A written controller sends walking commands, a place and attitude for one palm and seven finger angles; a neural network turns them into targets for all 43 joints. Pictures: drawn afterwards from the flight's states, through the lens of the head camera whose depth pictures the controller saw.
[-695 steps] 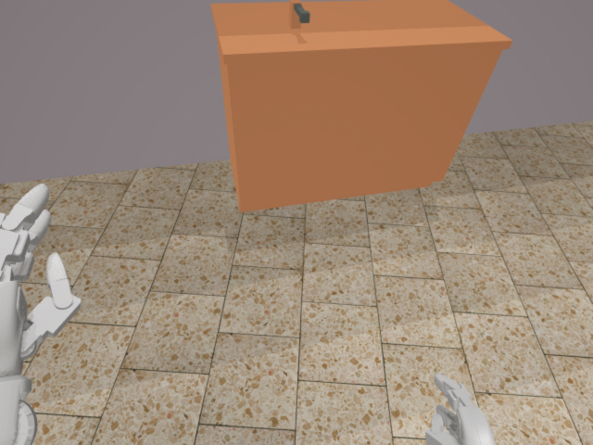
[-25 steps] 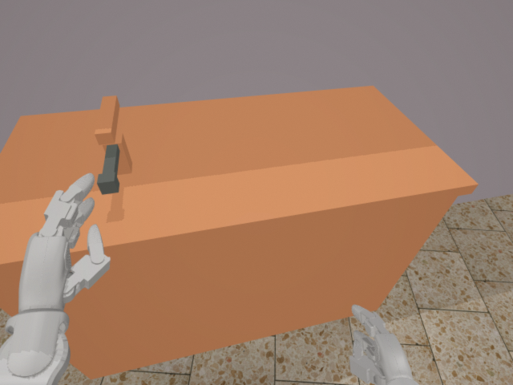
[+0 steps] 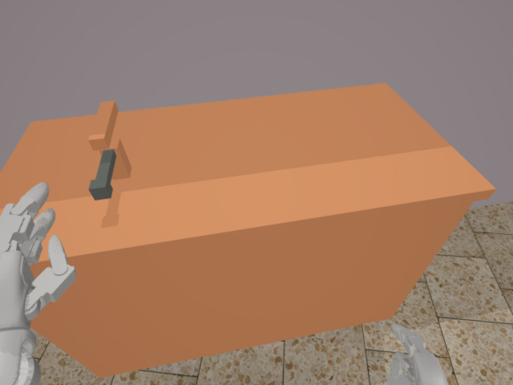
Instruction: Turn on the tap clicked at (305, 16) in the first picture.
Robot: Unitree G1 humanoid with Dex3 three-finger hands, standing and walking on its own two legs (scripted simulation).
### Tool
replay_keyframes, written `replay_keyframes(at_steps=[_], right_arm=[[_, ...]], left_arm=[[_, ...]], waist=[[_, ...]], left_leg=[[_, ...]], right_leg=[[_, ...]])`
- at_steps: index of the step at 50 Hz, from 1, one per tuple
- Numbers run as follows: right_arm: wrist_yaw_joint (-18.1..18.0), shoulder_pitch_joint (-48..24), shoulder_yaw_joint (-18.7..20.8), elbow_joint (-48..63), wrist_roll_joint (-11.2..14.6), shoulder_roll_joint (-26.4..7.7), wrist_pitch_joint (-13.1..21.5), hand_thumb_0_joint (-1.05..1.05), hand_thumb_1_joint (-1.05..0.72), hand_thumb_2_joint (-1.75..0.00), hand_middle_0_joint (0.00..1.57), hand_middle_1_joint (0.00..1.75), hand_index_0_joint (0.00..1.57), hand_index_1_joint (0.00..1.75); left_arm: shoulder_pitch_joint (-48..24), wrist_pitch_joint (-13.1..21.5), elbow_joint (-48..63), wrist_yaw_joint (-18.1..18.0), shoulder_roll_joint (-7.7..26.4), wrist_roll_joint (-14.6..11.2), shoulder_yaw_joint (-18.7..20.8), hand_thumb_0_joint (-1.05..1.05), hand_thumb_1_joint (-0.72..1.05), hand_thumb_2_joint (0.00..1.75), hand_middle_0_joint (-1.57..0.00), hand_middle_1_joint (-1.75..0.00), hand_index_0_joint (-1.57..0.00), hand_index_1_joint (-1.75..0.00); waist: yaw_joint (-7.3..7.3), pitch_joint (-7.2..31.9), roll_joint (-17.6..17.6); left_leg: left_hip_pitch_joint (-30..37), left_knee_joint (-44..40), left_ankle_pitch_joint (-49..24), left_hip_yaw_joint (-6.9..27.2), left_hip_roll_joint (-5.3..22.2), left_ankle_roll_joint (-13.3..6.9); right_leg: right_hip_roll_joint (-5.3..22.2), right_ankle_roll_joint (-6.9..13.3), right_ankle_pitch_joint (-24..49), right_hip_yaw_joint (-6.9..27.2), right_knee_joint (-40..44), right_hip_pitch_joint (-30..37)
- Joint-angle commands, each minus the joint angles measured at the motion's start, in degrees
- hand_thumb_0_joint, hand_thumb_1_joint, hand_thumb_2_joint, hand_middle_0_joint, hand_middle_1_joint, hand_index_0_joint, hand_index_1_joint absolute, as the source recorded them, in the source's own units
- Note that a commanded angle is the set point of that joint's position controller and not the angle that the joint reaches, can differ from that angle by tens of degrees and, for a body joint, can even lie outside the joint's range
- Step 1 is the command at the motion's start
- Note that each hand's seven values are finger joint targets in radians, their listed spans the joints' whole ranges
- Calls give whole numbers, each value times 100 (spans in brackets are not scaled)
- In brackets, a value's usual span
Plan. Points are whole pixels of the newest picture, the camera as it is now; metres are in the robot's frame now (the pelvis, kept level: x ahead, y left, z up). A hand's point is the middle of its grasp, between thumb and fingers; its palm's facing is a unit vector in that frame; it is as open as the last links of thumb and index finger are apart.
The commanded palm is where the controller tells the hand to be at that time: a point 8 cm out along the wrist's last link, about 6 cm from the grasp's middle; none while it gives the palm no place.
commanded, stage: turn the palm inward beside the body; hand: left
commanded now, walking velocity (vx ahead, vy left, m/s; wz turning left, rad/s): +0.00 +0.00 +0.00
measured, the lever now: (101, 189) +0.39 +0.33 +0.09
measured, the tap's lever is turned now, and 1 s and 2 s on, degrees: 0 0 0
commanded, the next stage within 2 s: reach beside the lever's end, fingers flat in 1.30 s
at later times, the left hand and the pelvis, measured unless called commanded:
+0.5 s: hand (66, 290) +0.18 +0.25 +0.14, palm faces +0.45 -0.87 -0.19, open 7.4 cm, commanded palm +0.12 +0.29 +0.16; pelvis -0.01 +0.02 +0.00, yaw +0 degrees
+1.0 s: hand (64, 295) +0.17 +0.25 +0.14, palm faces +0.49 -0.87 -0.12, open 7.4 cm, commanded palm +0.12 +0.29 +0.16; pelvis -0.01 +0.02 +0.00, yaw +1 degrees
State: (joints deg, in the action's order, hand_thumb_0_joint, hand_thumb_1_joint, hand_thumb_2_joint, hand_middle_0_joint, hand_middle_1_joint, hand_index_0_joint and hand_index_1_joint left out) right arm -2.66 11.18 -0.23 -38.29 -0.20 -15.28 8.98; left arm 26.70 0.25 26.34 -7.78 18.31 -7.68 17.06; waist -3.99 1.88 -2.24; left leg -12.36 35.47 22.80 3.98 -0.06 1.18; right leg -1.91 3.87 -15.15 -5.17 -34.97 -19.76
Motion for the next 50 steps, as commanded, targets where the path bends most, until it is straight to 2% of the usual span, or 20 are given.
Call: replay_keyframes(at_steps=[1,4,5,9,10,11,15,19,23,25,28,30,33,38,40,42,43,45,49,50], right_arm=[[-148,-771,125,929,77,-522,374,0,-90,-90,20,30,20,30],[-212,-861,140,953,68,-514,441,0,-90,-90,20,30,20,30],[-202,-912,119,974,90,-496,463,0,-90,-90,20,30,20,30],[-178,-826,94,965,25,-435,486,0,-90,-90,20,30,20,30],[-156,-856,80,977,49,-426,496,0,-90,-90,20,30,20,30],[-158,-834,55,991,26,-395,492,0,-90,-90,20,30,20,30],[-164,-896,14,979,56,-423,470,0,-90,-90,20,30,20,30],[-213,-909,0,999,31,-436,471,0,-90,-90,20,30,20,30],[-230,-880,-8,1027,9,-426,540,0,-90,-90,20,30,20,30],[-227,-905,-29,1037,6,-422,565,0,-90,-90,20,30,20,30],[-237,-877,-15,1018,-9,-416,552,0,-90,-90,20,30,20,30],[-229,-933,-27,1022,5,-403,554,0,-90,-90,20,30,20,30],[-217,-839,-9,1014,-21,-406,549,0,-90,-90,20,30,20,30],[-245,-889,-4,1004,-8,-420,558,0,-90,-90,20,30,20,30],[-257,-939,-25,1023,2,-415,578,0,-90,-90,20,30,20,30],[-267,-905,-25,1008,-5,-397,582,0,-90,-90,20,30,20,30],[-273,-907,-26,999,-12,-407,566,0,-90,-90,20,30,20,30],[-278,-982,-30,1014,5,-401,574,0,-90,-90,20,30,20,30],[-282,-965,-35,993,-1,-395,532,0,-90,-90,20,30,20,30],[-276,-1005,-51,999,28,-385,537,0,-90,-90,20,30,20,30]], left_arm=[[-733,136,1010,187,697,-196,219,0,90,90,-20,-30,-20,-30],[-891,114,1121,188,774,-206,210,0,90,90,-20,-30,-20,-30],[-953,137,1283,133,904,-184,314,0,90,90,-20,-30,-20,-30],[-614,210,1315,-90,763,-118,326,0,90,90,-20,-30,-20,-30],[-556,217,1363,-148,871,-107,464,0,90,90,-20,-30,-20,-30],[-498,202,1337,-163,716,-129,359,0,90,90,-20,-30,-20,-30],[-476,25,1250,-174,593,-212,325,0,90,90,-20,-30,-20,-30],[-594,-165,1279,-103,398,-250,71,0,90,90,-20,-30,-20,-30],[-573,-137,1551,-113,343,-207,-30,0,90,90,-20,-30,-20,-30],[-459,-112,1599,-166,437,-191,85,0,90,90,-20,-30,-20,-30],[-345,-110,1507,-204,312,-243,56,0,90,90,-20,-30,-20,-30],[-352,-134,1587,-246,343,-257,135,0,90,90,-20,-30,-20,-30],[-200,-144,1598,-282,185,-277,23,0,90,90,-20,-30,-20,-30],[-317,-204,1622,-242,96,-378,-49,0,90,90,-20,-30,-20,-30],[-441,-238,1745,-279,198,-350,14,0,90,90,-20,-30,-20,-30],[-370,-276,1668,-297,95,-356,-46,0,90,90,-20,-30,-20,-30],[-348,-303,1622,-304,77,-391,-28,0,90,90,-20,-30,-20,-30],[-380,-362,1675,-304,147,-439,84,0,90,90,-20,-30,-20,-30],[-358,-461,1596,-276,78,-429,5,0,90,90,-20,-30,-20,-30],[-351,-487,1604,-277,126,-405,26,0,90,90,-20,-30,-20,-30]], waist=[[139,260,339],[76,336,483],[43,407,304],[-77,611,157],[-106,662,7],[-111,669,197],[-69,430,-26],[-27,245,74],[-39,401,39],[-88,391,-54],[-82,337,92],[-97,364,-143],[-108,432,-143],[-67,366,-8],[-67,341,-210],[-82,336,-107],[-80,355,97],[-112,401,37],[-108,356,65],[-110,293,-91]], left_leg=[[-884,-420,-1134,-201,-153,-331],[-975,-393,-812,-151,-156,-321],[-940,-389,-773,-156,-165,-316],[-916,-463,-968,-149,-183,-292],[-910,-482,-1004,-148,-186,-273],[-956,-500,-1019,-148,-182,-279],[-934,-540,-1054,-139,-170,-256],[-881,-624,-929,-92,-146,-256],[-750,-667,-1065,-43,-143,-221],[-761,-681,-1121,-26,-144,-189],[-828,-689,-1065,-21,-133,-170],[-800,-704,-1053,-27,-145,-146],[-792,-668,-1402,-35,-135,-73],[-787,-674,-1278,-8,-122,-91],[-759,-700,-1182,-4,-133,-94],[-775,-726,-1205,10,-125,-71],[-790,-713,-1201,17,-127,-97],[-762,-709,-1199,-4,-133,-109],[-813,-710,-1111,-40,-147,-148],[-804,-717,-1058,-50,-146,-154]], right_leg=[[403,-450,606,612,738,1035],[504,-480,-143,832,910,1031],[481,-454,-290,838,890,996],[384,-364,14,558,657,1062],[347,-340,78,517,612,1088],[353,-352,143,475,576,1128],[303,-317,250,400,592,1020],[289,-308,44,337,659,903],[258,-278,167,248,570,913],[237,-258,209,224,534,912],[242,-266,153,193,530,887],[232,-245,127,192,544,900],[237,-218,450,133,444,975],[236,-232,365,142,486,918],[230,-222,251,153,518,890],[239,-216,256,132,514,923],[236,-226,278,140,527,947],[234,-229,300,164,552,994],[260,-242,240,219,611,1031],[254,-239,180,240,649,1003]])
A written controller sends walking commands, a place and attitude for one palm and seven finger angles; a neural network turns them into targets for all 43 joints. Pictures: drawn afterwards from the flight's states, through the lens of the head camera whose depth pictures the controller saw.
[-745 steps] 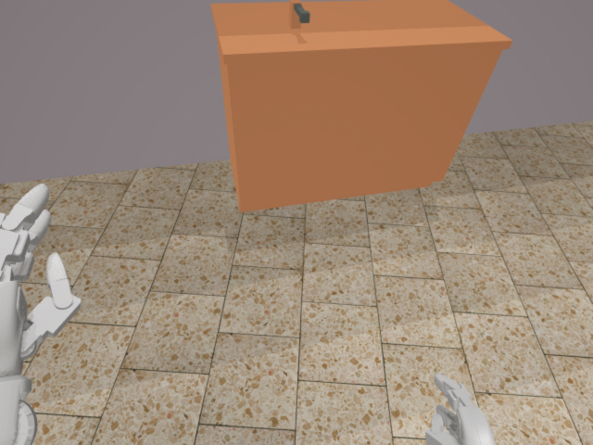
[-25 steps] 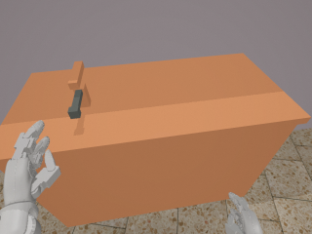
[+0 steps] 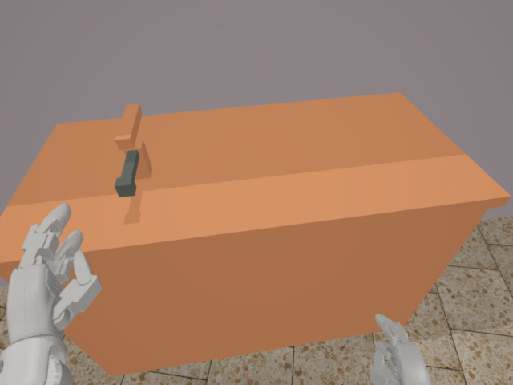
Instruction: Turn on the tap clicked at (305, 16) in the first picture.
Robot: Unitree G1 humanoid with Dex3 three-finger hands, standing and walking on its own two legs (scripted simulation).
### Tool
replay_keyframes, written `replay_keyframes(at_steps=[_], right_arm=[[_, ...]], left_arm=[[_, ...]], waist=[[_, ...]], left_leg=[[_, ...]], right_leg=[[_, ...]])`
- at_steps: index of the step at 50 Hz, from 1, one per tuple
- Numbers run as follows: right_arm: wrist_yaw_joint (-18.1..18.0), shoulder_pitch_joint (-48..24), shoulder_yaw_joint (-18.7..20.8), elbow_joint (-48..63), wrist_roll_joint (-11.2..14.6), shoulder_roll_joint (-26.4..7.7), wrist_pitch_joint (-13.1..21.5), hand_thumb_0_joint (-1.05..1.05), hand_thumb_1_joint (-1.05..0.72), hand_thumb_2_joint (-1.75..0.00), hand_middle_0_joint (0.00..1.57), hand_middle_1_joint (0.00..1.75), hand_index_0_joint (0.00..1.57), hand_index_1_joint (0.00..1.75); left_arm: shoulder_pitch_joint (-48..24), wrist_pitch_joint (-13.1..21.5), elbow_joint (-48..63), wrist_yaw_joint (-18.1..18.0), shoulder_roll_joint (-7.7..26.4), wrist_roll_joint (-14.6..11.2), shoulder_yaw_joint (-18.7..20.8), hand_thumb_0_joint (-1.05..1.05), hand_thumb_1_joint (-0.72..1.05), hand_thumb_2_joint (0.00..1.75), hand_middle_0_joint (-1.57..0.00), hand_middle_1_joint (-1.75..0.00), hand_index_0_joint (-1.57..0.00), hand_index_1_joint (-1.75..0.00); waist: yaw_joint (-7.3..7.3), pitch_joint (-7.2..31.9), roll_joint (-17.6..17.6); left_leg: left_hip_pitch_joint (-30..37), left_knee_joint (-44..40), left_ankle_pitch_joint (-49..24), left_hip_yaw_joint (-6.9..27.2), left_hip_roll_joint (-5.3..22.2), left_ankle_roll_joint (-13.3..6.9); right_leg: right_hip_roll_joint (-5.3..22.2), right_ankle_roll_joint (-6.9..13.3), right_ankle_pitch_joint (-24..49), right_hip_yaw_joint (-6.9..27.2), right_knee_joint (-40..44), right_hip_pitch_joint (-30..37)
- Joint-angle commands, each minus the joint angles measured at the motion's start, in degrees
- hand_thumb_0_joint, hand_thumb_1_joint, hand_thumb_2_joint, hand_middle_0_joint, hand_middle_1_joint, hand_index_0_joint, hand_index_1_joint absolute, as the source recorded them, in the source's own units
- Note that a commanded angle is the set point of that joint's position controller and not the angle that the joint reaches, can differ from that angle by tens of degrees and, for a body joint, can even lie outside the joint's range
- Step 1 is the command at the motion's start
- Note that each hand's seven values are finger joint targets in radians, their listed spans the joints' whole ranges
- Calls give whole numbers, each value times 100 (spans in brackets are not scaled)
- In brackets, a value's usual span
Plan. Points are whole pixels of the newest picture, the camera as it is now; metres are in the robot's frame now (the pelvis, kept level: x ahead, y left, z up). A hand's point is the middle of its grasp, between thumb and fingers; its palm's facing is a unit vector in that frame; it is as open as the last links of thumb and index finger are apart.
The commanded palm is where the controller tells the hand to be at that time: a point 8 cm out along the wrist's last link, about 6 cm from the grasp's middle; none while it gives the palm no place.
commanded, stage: turn the palm inward beside the body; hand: left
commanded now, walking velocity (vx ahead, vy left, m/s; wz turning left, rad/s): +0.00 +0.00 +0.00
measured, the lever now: (125, 186) +0.40 +0.31 +0.09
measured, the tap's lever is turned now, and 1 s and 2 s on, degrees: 0 0 0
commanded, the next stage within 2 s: reach beside the lever's end, fingers flat in 0.30 s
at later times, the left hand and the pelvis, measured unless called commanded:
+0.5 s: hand (108, 284) +0.19 +0.22 +0.14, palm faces +0.49 -0.86 -0.13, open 7.4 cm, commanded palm +0.14 +0.26 +0.15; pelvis +0.00 -0.02 +0.00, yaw +0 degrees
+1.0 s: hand (94, 258) +0.23 +0.26 +0.13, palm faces +0.52 -0.85 -0.10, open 7.4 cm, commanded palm +0.19 +0.30 +0.13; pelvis +0.00 +0.00 +0.00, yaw +0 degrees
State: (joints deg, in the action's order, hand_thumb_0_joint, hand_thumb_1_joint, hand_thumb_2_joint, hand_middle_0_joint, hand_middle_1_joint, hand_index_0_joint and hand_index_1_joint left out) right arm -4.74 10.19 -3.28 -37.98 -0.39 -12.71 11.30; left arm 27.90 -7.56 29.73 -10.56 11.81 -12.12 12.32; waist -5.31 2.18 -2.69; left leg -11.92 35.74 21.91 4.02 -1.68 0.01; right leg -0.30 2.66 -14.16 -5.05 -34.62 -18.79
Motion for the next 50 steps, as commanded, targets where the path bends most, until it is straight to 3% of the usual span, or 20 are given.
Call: replay_keyframes(at_steps=[1,6,10,14,19,20,24,30,33,35,36,37,40,43,49,50], right_arm=[[-70,-901,241,982,42,-622,300,0,-90,-90,20,30,20,30],[-74,-916,251,996,44,-615,318,0,-90,-90,20,30,20,30],[-55,-898,255,984,49,-618,337,0,-90,-90,20,30,20,30],[-62,-878,272,975,26,-623,337,0,-90,-90,20,30,20,30],[-72,-931,288,969,53,-618,347,0,-90,-90,20,30,20,30],[-61,-937,276,974,66,-620,356,0,-90,-90,20,30,20,30],[-99,-938,307,864,50,-613,294,0,-90,-90,20,30,20,30],[-128,-939,324,796,75,-628,337,0,-90,-90,20,30,20,30],[-153,-907,326,759,68,-634,335,0,-90,-90,20,30,20,30],[-160,-918,339,761,88,-653,335,0,-90,-90,20,30,20,30],[-168,-905,315,735,88,-633,324,0,-90,-90,20,30,20,30],[-176,-865,336,715,85,-645,316,0,-90,-90,20,30,20,30],[-190,-958,342,729,111,-655,278,0,-90,-90,20,30,20,30],[-176,-870,336,751,89,-655,307,0,-90,-90,20,30,20,30],[-218,-826,331,687,50,-705,335,0,-90,-90,20,30,20,30],[-223,-861,336,691,68,-712,331,0,-90,-90,20,30,20,30]], left_arm=[[-513,278,1272,3,677,30,404,0,90,90,-20,-30,-20,-30],[-554,292,1319,-29,715,31,450,0,90,90,-20,-30,-20,-30],[-553,353,1373,-81,781,74,495,0,90,90,-20,-30,-20,-30],[-477,365,1312,-63,723,57,437,0,90,90,-20,-30,-20,-30],[-447,315,1241,-33,714,-1,446,0,90,90,-20,-30,-20,-30],[-487,311,1292,-57,795,0,554,0,90,90,-20,-30,-20,-30],[-851,307,924,-108,936,-7,757,0,90,90,-20,-30,-20,-30],[-1227,471,745,-21,1004,-55,808,0,90,90,-20,-30,-20,-30],[-1336,504,487,78,1012,-85,821,0,90,90,-20,-30,-20,-30],[-1303,486,361,113,1136,-97,988,0,90,90,-20,-30,-20,-30],[-1407,474,270,143,1044,-111,910,0,90,90,-20,-30,-20,-30],[-1325,463,113,144,1128,-144,1071,0,90,90,-20,-30,-20,-30],[-1550,414,3,159,1209,-177,1200,0,90,90,-20,-30,-20,-30],[-1675,530,75,148,1080,-113,1019,0,90,90,-20,-29,-20,-29],[-2183,703,-220,147,1062,-31,887,0,90,90,-19,-28,-19,-28],[-2236,694,-263,143,1200,-7,1007,0,90,90,-19,-28,-19,-28]], waist=[[40,255,54],[35,291,241],[37,253,-38],[59,286,258],[50,199,297],[31,232,144],[90,212,306],[107,529,152],[107,530,248],[75,622,151],[98,551,120],[80,553,315],[49,514,139],[75,585,-96],[196,536,92],[182,566,16]], left_leg=[[-859,-766,-896,-42,18,-45],[-909,-718,-761,-72,11,-102],[-888,-685,-741,-86,-5,-98],[-952,-615,-728,-111,-10,-138],[-1062,-518,-555,-132,-14,-150],[-1041,-525,-540,-118,-25,-145],[-1179,-437,-553,-121,-19,-140],[-1058,-442,-727,-118,-30,-142],[-1070,-512,-789,-119,-28,-141],[-1033,-515,-888,-126,-22,-133],[-1025,-559,-928,-129,-26,-129],[-1046,-576,-953,-123,-17,-125],[-1046,-604,-946,-136,-20,-115],[-904,-650,-1186,-126,-21,-73],[-894,-694,-1068,-69,-5,-33],[-879,-702,-1047,-77,-3,-38]], right_leg=[[103,-126,-3,215,625,902],[122,-163,-185,309,706,957],[126,-152,-186,346,726,910],[163,-189,-176,429,765,986],[245,-232,-558,630,923,958],[237,-213,-589,626,930,952],[309,-270,-655,782,989,975],[276,-252,-278,721,844,1065],[244,-236,-122,634,773,1102],[224,-225,56,602,726,1134],[212,-211,136,543,698,1103],[189,-215,187,526,698,1138],[175,-193,115,529,715,1094],[126,-140,405,365,571,1035],[87,-122,273,290,525,861],[78,-115,237,297,541,856]])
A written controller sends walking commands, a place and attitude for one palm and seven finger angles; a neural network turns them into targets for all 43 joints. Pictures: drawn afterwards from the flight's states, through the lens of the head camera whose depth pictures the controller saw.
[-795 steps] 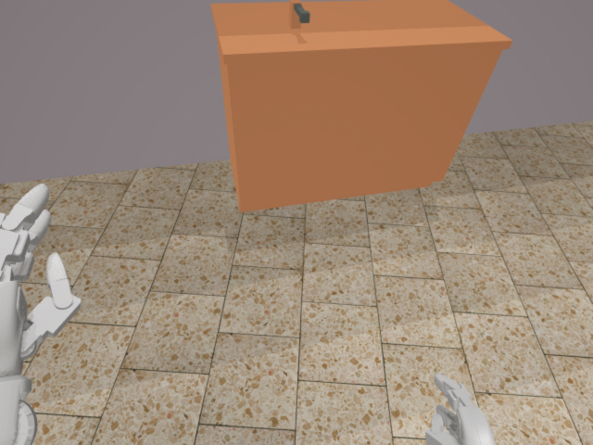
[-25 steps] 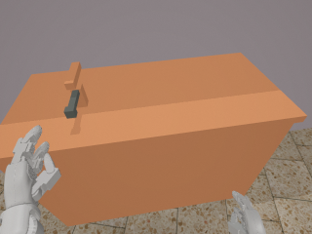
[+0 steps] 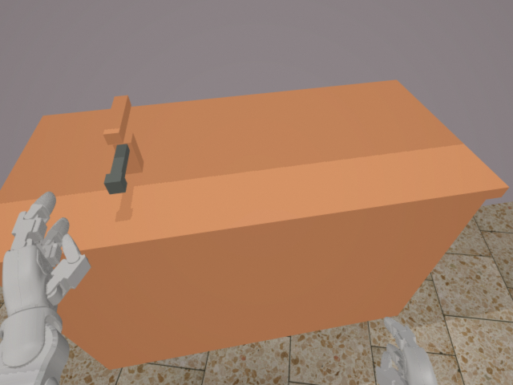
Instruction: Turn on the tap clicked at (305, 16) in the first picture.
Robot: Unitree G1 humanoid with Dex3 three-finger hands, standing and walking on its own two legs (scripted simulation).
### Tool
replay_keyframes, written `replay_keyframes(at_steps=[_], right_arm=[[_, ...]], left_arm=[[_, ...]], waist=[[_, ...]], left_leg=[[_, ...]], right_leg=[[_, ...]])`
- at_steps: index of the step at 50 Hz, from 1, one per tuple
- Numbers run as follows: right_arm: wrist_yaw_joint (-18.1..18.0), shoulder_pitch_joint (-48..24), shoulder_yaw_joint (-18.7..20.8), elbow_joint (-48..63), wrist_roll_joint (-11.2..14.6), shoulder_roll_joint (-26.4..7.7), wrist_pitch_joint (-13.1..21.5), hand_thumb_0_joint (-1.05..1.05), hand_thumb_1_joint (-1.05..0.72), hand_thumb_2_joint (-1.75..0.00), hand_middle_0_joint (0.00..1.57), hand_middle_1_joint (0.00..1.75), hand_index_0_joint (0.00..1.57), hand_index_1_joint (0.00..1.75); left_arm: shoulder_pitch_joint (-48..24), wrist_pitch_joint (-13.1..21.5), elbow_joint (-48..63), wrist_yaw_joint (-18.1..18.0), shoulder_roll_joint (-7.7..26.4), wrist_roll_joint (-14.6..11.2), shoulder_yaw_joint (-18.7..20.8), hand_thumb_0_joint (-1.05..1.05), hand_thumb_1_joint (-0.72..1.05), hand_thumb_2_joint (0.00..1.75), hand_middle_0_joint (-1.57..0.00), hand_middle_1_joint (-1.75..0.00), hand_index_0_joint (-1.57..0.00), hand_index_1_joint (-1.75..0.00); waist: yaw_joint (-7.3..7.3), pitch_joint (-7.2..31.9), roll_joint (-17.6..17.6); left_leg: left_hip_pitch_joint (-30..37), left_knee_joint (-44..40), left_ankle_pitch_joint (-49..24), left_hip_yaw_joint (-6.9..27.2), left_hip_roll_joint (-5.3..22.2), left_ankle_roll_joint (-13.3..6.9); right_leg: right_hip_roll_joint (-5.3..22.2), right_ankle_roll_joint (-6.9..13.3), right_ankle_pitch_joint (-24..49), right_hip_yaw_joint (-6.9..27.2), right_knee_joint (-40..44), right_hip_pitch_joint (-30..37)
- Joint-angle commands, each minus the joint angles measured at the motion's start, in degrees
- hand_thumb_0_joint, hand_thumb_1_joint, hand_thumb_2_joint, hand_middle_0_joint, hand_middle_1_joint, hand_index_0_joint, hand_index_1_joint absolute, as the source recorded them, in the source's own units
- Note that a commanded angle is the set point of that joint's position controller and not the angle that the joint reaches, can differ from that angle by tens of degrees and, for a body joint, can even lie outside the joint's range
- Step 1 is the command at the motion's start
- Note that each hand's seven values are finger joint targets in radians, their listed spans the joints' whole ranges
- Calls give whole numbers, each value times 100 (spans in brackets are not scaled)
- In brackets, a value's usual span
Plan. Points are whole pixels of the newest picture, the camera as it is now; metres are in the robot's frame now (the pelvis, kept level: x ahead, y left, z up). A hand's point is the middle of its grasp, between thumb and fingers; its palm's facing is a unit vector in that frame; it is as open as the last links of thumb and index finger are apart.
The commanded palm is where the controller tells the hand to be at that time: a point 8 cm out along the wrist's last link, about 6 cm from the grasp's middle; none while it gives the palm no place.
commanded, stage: reach beside the lever's end, fingers flat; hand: left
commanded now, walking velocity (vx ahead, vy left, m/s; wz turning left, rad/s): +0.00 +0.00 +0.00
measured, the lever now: (115, 183) +0.40 +0.31 +0.09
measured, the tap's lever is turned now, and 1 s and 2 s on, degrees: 0 0 0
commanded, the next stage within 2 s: none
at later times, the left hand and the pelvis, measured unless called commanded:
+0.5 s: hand (86, 230) +0.28 +0.30 +0.11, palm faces +0.53 -0.84 -0.09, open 7.6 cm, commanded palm +0.24 +0.34 +0.11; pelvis +0.00 +0.01 +0.00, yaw -1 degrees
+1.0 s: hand (89, 206) +0.34 +0.33 +0.10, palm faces +0.55 -0.83 -0.08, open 7.8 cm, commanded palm +0.29 +0.37 +0.10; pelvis +0.00 +0.00 -0.01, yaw -1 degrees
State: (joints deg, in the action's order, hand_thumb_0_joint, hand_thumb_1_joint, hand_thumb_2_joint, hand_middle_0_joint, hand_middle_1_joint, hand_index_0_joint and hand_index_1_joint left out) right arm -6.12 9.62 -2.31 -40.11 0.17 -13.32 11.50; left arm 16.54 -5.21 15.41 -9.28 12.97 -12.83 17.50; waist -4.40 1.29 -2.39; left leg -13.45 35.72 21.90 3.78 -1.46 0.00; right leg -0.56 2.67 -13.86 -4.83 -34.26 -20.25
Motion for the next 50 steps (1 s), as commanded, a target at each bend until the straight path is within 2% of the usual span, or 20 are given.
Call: replay_keyframes(at_steps=[1,4,5,7,9,11,17,20,22,25,26,30,35,38,41,44,46,47,49,50], right_arm=[[-93,-794,227,882,13,-630,301,0,-90,-90,20,30,20,30],[-106,-778,251,861,-3,-641,267,0,-90,-90,20,30,20,30],[-102,-791,256,886,2,-643,255,0,-90,-90,20,30,20,30],[-103,-735,249,857,-3,-632,204,0,-90,-90,20,30,20,30],[-111,-740,268,833,9,-644,158,0,-90,-90,20,30,20,30],[-111,-738,253,848,10,-626,154,0,-90,-90,20,30,20,30],[-143,-687,268,767,-2,-683,167,0,-90,-90,20,30,20,30],[-171,-647,305,733,18,-721,156,0,-90,-90,20,30,20,30],[-175,-606,299,710,10,-718,157,0,-90,-90,20,30,20,30],[-174,-556,325,703,36,-736,110,0,-90,-90,20,30,20,30],[-175,-554,320,717,36,-728,104,0,-90,-90,20,30,20,30],[-187,-494,335,702,57,-761,48,0,-90,-90,20,30,20,30],[-186,-400,348,649,53,-791,15,0,-90,-90,20,30,20,30],[-205,-315,349,592,59,-830,-4,0,-90,-90,20,30,20,30],[-215,-244,362,547,61,-856,-7,0,-90,-90,20,30,20,30],[-199,-143,377,524,58,-891,-49,0,-90,-90,20,30,20,30],[-188,-48,408,511,64,-911,-95,0,-90,-90,20,30,20,30],[-171,-33,406,532,61,-902,-113,0,-90,-90,20,30,20,30],[-149,43,408,487,79,-922,-154,0,-90,-90,20,30,20,30],[-137,66,419,511,71,-938,-182,0,-90,-90,20,30,20,30]], left_arm=[[-1224,461,1109,20,996,72,408,0,90,90,-19,-27,-19,-27],[-1224,423,892,22,1041,77,490,0,90,90,-19,-27,-19,-27],[-1182,411,908,7,1153,81,631,0,90,90,-19,-26,-19,-26],[-1195,368,656,12,1166,67,696,0,90,90,-19,-26,-19,-26],[-1433,374,531,35,1217,48,760,0,90,90,-18,-25,-18,-25],[-1654,428,558,21,1221,74,738,0,90,90,-18,-25,-18,-25],[-2357,640,117,93,1258,122,642,0,90,90,-18,-23,-18,-23],[-2482,704,-234,166,1562,127,915,0,90,90,-18,-22,-18,-22],[-2663,719,-419,223,1486,124,819,0,90,90,-17,-22,-17,-22],[-2692,729,-674,269,1725,113,1067,0,90,90,-17,-21,-17,-21],[-2770,723,-756,297,1659,94,1002,0,90,90,-17,-21,-17,-21],[-3141,787,-1139,303,1969,105,1279,0,90,90,-17,-20,-17,-20],[-3651,965,-1542,388,2113,150,1300,0,90,90,-16,-19,-16,-19],[-4069,1057,-1968,469,2241,176,1306,0,90,90,-16,-18,-16,-18],[-4483,1160,-2239,535,2347,206,1280,0,90,90,-16,-17,-16,-17],[-4530,1228,-2652,600,2522,193,1420,0,90,90,-16,-16,-16,-16],[-4502,1279,-2946,627,2857,202,1722,0,90,90,-15,-16,-15,-16],[-4477,1297,-3001,664,2781,187,1670,0,90,90,-15,-16,-15,-16],[-4663,1342,-3308,713,2993,192,1810,0,90,90,-15,-15,-15,-15],[-4627,1373,-3337,727,3096,216,1889,0,90,90,-15,-15,-15,-15]], waist=[[113,640,-16],[67,758,-4],[13,887,-142],[14,874,64],[60,863,89],[55,924,-174],[203,914,-152],[168,1052,-50],[181,1097,-110],[113,1262,-182],[143,1213,-123],[142,1240,-26],[236,1273,-247],[344,1246,-86],[399,1366,-234],[377,1526,-60],[313,1657,65],[303,1720,-35],[347,1584,-14],[297,1660,-173]], left_leg=[[-729,-736,-1081,-36,-30,-8],[-724,-734,-1215,-67,-25,29],[-683,-732,-1308,-83,-34,34],[-764,-737,-1424,-88,-18,53],[-776,-720,-1435,-103,-9,60],[-703,-734,-1548,-101,-16,110],[-744,-662,-1399,-80,-4,96],[-806,-638,-1337,-100,9,64],[-800,-614,-1486,-111,-4,91],[-826,-603,-1589,-126,3,98],[-865,-591,-1608,-139,1,82],[-1002,-565,-1514,-139,20,34],[-1083,-484,-1386,-164,14,10],[-1238,-437,-1185,-141,21,-23],[-1238,-388,-1105,-147,13,-39],[-1418,-312,-1105,-148,11,-60],[-1548,-258,-1210,-157,23,-79],[-1570,-229,-1248,-187,11,-80],[-1729,-179,-1150,-183,21,-84],[-1725,-136,-1213,-201,15,-91]], right_leg=[[109,-104,231,242,492,1007],[99,-88,386,237,470,1091],[95,-76,481,247,458,1163],[94,-80,626,230,431,1217],[78,-81,633,227,427,1165],[81,-58,709,211,394,1162],[68,-61,592,223,356,953],[66,-66,584,266,355,1033],[79,-59,761,250,304,1038],[71,-52,876,266,281,1142],[84,-66,934,267,275,1132],[77,-79,894,322,274,1162],[80,-86,830,373,242,1036],[83,-104,671,403,230,933],[89,-107,614,432,218,878],[103,-128,700,482,154,976],[119,-144,884,528,89,1147],[131,-148,971,553,55,1174],[129,-155,909,586,50,1069],[127,-145,971,596,0,1089]])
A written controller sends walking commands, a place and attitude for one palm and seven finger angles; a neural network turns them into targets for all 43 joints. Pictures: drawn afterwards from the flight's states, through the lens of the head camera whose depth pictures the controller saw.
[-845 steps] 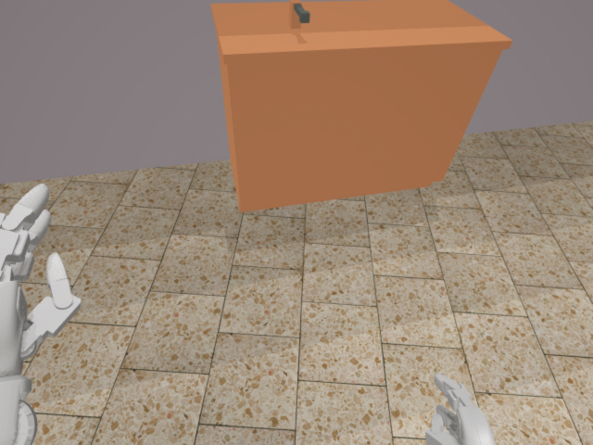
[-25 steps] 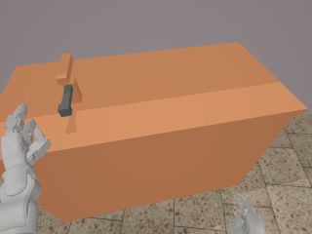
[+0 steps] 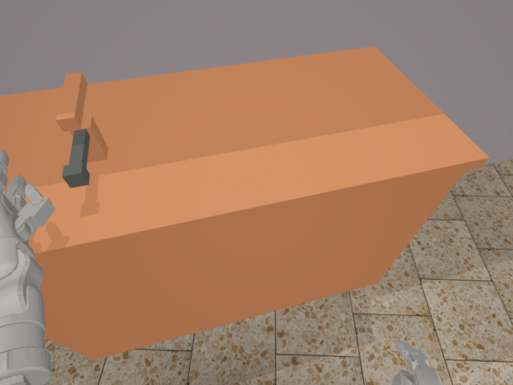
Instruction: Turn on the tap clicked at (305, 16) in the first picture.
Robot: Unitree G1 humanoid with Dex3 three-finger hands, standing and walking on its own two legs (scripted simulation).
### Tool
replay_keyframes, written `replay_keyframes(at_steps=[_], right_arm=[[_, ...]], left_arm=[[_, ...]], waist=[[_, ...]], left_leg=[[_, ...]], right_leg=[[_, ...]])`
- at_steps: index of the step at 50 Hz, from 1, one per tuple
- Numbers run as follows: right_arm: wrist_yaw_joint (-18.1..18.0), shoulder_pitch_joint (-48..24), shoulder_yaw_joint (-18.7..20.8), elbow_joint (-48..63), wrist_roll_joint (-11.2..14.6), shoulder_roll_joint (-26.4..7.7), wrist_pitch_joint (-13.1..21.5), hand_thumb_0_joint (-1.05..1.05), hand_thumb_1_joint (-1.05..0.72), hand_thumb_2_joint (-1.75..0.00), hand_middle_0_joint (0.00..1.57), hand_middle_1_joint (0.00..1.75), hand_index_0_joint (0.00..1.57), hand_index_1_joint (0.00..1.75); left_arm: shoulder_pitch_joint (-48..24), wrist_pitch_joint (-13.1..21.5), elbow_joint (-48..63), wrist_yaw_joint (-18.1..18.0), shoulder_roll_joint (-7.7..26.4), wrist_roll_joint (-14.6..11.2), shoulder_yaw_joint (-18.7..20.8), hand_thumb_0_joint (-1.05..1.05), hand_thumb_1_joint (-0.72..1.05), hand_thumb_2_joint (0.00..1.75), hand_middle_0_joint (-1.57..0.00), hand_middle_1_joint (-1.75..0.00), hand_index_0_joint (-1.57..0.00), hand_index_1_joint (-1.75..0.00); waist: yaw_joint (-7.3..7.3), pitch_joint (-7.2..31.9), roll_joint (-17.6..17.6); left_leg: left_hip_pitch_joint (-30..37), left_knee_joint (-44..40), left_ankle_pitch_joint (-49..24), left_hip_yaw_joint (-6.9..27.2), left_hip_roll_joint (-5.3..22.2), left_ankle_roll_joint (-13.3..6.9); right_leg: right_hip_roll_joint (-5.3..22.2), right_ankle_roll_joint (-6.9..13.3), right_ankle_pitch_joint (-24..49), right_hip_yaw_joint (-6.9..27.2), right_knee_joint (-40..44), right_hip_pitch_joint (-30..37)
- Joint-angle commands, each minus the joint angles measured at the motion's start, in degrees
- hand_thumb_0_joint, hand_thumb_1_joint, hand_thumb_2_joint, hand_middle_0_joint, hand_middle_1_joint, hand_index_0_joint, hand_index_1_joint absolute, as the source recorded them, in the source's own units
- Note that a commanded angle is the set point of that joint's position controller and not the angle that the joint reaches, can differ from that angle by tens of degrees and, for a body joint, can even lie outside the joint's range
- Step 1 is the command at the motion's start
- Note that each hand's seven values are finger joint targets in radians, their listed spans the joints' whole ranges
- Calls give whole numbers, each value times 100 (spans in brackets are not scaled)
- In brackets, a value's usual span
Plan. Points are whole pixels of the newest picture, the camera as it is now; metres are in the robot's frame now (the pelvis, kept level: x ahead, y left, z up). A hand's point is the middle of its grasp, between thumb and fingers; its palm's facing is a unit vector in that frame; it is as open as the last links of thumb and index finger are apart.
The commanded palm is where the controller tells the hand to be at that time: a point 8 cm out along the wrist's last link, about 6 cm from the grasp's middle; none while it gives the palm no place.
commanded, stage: reach beside the lever's end, fingers flat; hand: left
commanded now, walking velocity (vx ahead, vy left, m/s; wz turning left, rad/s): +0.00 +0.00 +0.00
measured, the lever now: (76, 175) +0.40 +0.32 +0.10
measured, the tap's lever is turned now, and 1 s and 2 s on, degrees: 0 0 7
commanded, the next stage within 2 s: push the lever round in 1.02 s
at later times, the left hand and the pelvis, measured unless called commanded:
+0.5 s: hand (44, 200) +0.35 +0.36 +0.09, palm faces +0.56 -0.83 -0.07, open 7.8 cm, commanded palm +0.30 +0.39 +0.10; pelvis +0.00 +0.01 -0.01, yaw -2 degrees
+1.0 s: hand (55, 194) +0.36 +0.34 +0.10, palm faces +0.55 -0.83 -0.07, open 7.8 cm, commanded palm +0.30 +0.38 +0.10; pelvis +0.00 +0.01 +0.00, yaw -1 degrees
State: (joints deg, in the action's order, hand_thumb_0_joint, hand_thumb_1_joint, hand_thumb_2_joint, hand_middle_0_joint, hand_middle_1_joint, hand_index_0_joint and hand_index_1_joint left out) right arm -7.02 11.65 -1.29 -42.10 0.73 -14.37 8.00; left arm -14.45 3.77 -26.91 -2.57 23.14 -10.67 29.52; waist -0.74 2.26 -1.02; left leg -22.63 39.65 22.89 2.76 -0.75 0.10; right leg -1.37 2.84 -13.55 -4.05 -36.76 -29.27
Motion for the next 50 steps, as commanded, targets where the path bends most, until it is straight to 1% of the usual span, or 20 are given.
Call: replay_keyframes(at_steps=[1,6,8,10,13,16,20,21,23,27,28,31,33,34,38,40,41,45,47,50], right_arm=[[-38,-97,299,708,23,-835,152,0,-90,-90,20,30,20,30],[-5,114,331,680,6,-880,126,0,-90,-90,20,30,20,30],[7,203,332,630,-7,-902,129,0,-90,-90,20,30,20,30],[9,279,339,599,-3,-939,104,0,-90,-90,20,30,20,30],[52,347,374,682,16,-931,90,0,-90,-90,20,30,20,30],[88,395,395,756,21,-939,45,0,-90,-90,20,30,20,30],[138,324,395,879,28,-927,6,0,-90,-90,20,30,20,30],[147,293,384,913,21,-908,13,0,-90,-90,20,30,20,30],[145,301,391,892,15,-920,8,0,-90,-90,20,30,20,30],[104,226,376,879,12,-900,19,0,-90,-90,20,30,20,30],[92,187,354,884,10,-879,37,0,-90,-90,20,30,20,30],[24,175,364,812,15,-874,94,0,-90,-90,20,30,20,30],[-27,150,327,735,21,-878,134,0,-90,-90,20,30,20,30],[-45,155,329,701,31,-887,143,0,-90,-90,20,30,20,30],[-70,110,284,704,30,-875,163,0,-90,-90,20,30,20,30],[-45,116,296,754,12,-874,134,0,-90,-90,20,30,20,30],[-14,112,293,792,2,-839,134,0,-90,-90,20,30,20,30],[69,155,302,820,-38,-816,80,0,-90,-90,20,30,20,30],[93,147,312,839,-31,-814,34,0,-90,-90,20,30,20,30],[86,87,312,881,1,-814,-25,0,-90,-90,20,30,20,30]], left_arm=[[-1740,495,775,70,2125,31,646,0,90,90,-15,-15,-15,-15],[-2322,809,558,131,2272,124,591,0,90,90,-15,-15,-15,-15],[-2450,907,272,184,2158,112,463,0,90,90,-15,-15,-15,-15],[-2589,1002,130,234,2333,149,538,0,90,90,-15,-15,-15,-15],[-2265,1032,140,338,2106,53,423,0,90,90,-15,-15,-15,-15],[-1828,1024,268,359,2301,-19,705,0,90,90,-15,-15,-15,-15],[-1334,983,569,244,2285,-71,888,0,90,90,-15,-15,-15,-15],[-1384,975,716,207,2179,-63,801,0,90,90,-15,-15,-15,-15],[-1350,968,670,148,2162,-67,859,0,90,90,-15,-15,-15,-15],[-1635,1035,975,142,2098,-9,718,0,90,90,-15,-15,-15,-15],[-1860,1052,1119,172,1855,20,414,0,90,90,-15,-15,-15,-15],[-2053,1041,1215,213,1662,32,150,0,90,90,-15,-15,-15,-15],[-2449,959,1017,235,1434,27,-147,0,90,90,-15,-15,-15,-15],[-2372,913,800,232,1573,29,8,0,90,90,-15,-15,-15,-15],[-2538,721,579,163,1523,78,-95,0,90,90,-15,-15,-15,-15],[-2304,749,674,59,1803,130,187,0,90,90,-15,-15,-15,-15],[-2264,777,799,14,1737,141,146,0,90,90,-15,-15,-15,-15],[-1739,868,777,-134,1802,167,388,0,90,90,-15,-15,-15,-15],[-1588,862,757,-125,1858,141,503,0,90,90,-15,-15,-15,-15],[-1525,806,789,-57,1816,120,497,0,90,90,-15,-15,-15,-15]], waist=[[-2,1541,-355],[114,1739,-513],[198,1696,-340],[190,1735,-426],[105,1982,-464],[-79,2177,-520],[-182,1945,-458],[-149,1892,-533],[-95,1689,-281],[4,1592,-561],[96,1561,-690],[185,1590,-755],[323,1333,-565],[265,1285,-493],[208,1399,-427],[16,1721,-504],[4,1881,-592],[-151,1944,-492],[-135,1909,-248],[-113,1702,-340]], left_leg=[[-866,-531,-1272,-78,-49,-96],[-847,-404,-1336,-67,-34,-110],[-886,-348,-1312,-61,-22,-116],[-940,-312,-1279,-36,-22,-117],[-786,-329,-1489,-49,-32,-95],[-736,-322,-1895,-23,-16,-56],[-761,-358,-2044,-1,2,-43],[-752,-391,-2044,-12,7,-24],[-835,-414,-1847,1,19,-32],[-702,-463,-1658,9,25,-6],[-601,-478,-1627,8,21,14],[-359,-488,-1566,62,41,54],[-415,-545,-1184,136,38,72],[-496,-586,-1019,159,41,74],[-515,-649,-1004,180,8,96],[-453,-615,-1366,142,-3,121],[-370,-598,-1618,122,-6,146],[-374,-496,-2326,60,28,173],[-519,-495,-2276,5,28,114],[-632,-521,-1999,-49,17,33]], right_leg=[[210,-162,890,506,237,1915],[151,-155,940,485,120,1743],[129,-165,939,478,100,1625],[116,-152,873,465,58,1550],[92,-131,1063,417,9,1650],[77,-105,1397,392,-97,1833],[42,-97,1400,341,-107,1781],[47,-103,1361,323,-96,1728],[26,-112,1171,308,-44,1624],[9,-87,891,289,9,1445],[8,-83,817,269,38,1339],[-8,-71,658,233,97,1164],[11,-82,375,191,168,947],[19,-73,248,192,202,959],[68,-70,252,168,230,1062],[59,-51,515,180,168,1340],[63,-53,713,174,125,1416],[32,-61,1257,183,38,1639],[49,-85,1413,222,34,1785],[68,-91,1335,273,87,1794]])
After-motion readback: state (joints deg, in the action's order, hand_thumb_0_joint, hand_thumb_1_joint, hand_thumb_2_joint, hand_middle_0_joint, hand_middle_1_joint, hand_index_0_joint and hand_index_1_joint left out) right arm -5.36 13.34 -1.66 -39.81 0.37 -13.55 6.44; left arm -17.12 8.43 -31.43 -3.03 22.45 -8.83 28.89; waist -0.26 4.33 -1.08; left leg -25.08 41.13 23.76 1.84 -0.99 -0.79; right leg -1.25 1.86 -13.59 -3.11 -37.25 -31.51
